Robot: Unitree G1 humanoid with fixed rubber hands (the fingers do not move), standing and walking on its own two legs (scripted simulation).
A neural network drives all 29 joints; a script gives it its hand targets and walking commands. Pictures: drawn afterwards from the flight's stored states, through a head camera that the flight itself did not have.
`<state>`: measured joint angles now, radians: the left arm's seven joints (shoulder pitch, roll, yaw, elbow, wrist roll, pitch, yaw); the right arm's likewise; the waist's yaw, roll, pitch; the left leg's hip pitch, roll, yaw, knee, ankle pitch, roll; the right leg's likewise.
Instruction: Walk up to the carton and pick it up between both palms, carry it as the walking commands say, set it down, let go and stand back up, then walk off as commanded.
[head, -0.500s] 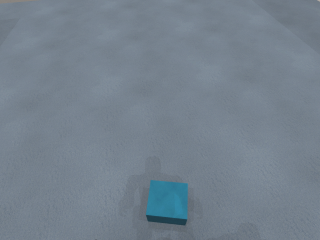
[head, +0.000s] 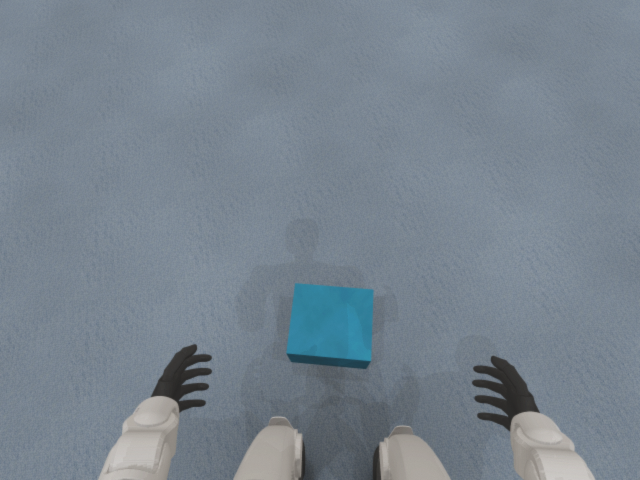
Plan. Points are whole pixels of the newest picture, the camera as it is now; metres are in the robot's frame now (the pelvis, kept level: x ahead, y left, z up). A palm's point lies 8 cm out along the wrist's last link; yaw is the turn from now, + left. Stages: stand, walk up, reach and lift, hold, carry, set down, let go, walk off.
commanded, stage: reach and lift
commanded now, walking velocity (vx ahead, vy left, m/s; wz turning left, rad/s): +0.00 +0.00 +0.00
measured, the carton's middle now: (331, 326) +0.45 +0.02 -0.65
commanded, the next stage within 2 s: none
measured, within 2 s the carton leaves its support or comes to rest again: neither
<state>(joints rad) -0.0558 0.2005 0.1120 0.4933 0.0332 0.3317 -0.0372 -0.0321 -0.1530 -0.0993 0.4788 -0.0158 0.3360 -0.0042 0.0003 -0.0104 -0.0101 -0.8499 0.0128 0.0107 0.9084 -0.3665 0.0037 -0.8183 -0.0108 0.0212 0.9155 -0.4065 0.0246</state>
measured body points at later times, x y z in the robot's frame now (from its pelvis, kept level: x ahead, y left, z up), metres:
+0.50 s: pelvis -0.05 +0.00 -0.04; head +0.17 +0.01 +0.35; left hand +0.36 +0.23 -0.15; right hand +0.35 -0.20 -0.14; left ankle +0.03 +0.12 -0.68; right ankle +0.01 -0.13 -0.68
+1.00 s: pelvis -0.04 +0.01 -0.07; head +0.26 +0.02 +0.27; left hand +0.47 +0.22 -0.18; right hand +0.46 -0.18 -0.18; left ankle +0.03 +0.12 -0.68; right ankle +0.01 -0.13 -0.68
